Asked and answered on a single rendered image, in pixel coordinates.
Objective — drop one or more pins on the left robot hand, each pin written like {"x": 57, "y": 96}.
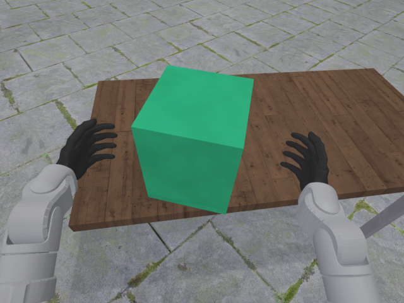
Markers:
{"x": 79, "y": 148}

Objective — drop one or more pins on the right robot hand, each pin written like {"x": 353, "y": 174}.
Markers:
{"x": 314, "y": 164}

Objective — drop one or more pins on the carton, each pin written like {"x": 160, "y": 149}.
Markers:
{"x": 190, "y": 135}

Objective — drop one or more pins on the robot left forearm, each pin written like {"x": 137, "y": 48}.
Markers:
{"x": 33, "y": 234}

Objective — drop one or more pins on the table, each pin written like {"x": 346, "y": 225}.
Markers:
{"x": 357, "y": 113}

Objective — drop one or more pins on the robot right forearm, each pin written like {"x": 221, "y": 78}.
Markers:
{"x": 340, "y": 246}

